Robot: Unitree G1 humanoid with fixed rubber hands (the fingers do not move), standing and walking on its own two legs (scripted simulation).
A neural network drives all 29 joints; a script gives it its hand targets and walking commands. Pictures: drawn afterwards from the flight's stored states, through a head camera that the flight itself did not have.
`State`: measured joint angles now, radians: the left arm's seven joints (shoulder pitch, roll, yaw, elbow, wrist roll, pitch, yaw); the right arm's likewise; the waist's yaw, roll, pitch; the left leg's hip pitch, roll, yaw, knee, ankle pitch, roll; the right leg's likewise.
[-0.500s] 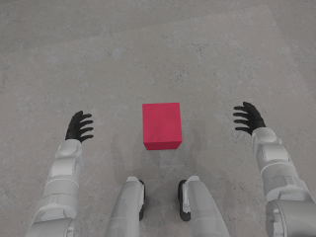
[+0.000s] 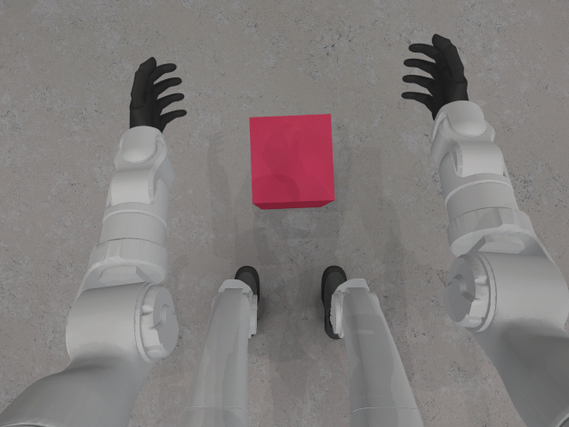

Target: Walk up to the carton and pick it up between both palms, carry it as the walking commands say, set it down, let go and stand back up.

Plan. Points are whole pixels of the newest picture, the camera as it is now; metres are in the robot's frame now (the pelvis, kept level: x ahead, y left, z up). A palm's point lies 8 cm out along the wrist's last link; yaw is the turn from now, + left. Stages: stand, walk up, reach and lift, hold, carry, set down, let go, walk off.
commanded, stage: reach and lift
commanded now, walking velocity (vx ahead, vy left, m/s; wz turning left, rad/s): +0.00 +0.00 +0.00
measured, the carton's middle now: (290, 169) +0.48 +0.01 -0.52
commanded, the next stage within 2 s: none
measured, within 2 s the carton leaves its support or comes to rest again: neither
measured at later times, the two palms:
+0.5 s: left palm (181, 136) +0.48 +0.19 -0.20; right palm (408, 122) +0.50 -0.18 -0.20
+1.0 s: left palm (207, 154) +0.48 +0.18 -0.35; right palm (378, 144) +0.50 -0.17 -0.36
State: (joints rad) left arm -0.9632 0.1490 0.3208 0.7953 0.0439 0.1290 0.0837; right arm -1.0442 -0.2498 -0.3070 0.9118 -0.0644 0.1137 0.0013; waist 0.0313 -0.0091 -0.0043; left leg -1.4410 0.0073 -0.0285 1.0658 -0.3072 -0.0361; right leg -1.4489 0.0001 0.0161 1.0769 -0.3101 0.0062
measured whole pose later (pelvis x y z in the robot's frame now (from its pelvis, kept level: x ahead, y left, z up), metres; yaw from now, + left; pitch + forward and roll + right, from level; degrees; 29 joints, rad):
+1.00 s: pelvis -0.02 +0.00 -0.21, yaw +1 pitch +46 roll +2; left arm -1.18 0.20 0.22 0.92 -0.10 0.07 0.15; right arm -1.25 -0.31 -0.17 1.02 0.09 0.07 -0.10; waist 0.02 0.01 0.05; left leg -2.16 -0.04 -0.04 1.89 -0.54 -0.06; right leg -2.17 0.04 0.06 1.91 -0.54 0.04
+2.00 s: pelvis -0.04 +0.00 -0.28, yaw +1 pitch +41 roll +1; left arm -1.37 0.23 0.10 1.09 -0.21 0.00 0.16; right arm -1.42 -0.32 -0.04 1.15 0.19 0.01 -0.12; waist 0.02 0.02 0.27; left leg -2.28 -0.06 -0.04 2.11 -0.55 -0.07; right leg -2.29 0.04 0.06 2.13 -0.55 0.04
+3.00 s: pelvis -0.03 +0.00 -0.29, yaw +1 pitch +40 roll +1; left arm -1.27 0.09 0.31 0.87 0.00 0.19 0.18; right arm -1.33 -0.17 -0.24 0.95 -0.02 0.19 -0.16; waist 0.02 0.01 0.20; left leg -2.27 -0.12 -0.07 2.17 -0.59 -0.10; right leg -2.28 0.10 0.08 2.18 -0.59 0.07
